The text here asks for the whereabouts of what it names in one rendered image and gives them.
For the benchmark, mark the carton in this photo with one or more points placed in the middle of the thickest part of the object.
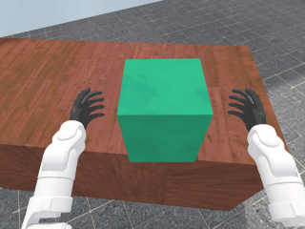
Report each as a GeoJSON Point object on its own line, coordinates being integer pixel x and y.
{"type": "Point", "coordinates": [164, 109]}

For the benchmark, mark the left robot hand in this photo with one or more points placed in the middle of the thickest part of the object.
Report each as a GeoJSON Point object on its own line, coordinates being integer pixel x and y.
{"type": "Point", "coordinates": [81, 107]}

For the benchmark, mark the pedestal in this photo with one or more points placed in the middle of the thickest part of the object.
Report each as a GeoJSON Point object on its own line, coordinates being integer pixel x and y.
{"type": "Point", "coordinates": [40, 80]}

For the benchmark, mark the robot right forearm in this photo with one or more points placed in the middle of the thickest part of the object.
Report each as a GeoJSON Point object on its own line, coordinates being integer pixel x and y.
{"type": "Point", "coordinates": [280, 177]}

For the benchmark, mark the right robot hand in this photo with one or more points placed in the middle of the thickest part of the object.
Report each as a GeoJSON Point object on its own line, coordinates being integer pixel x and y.
{"type": "Point", "coordinates": [253, 110]}

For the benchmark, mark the robot left forearm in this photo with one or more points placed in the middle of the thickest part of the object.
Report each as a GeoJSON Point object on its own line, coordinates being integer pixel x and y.
{"type": "Point", "coordinates": [52, 194]}

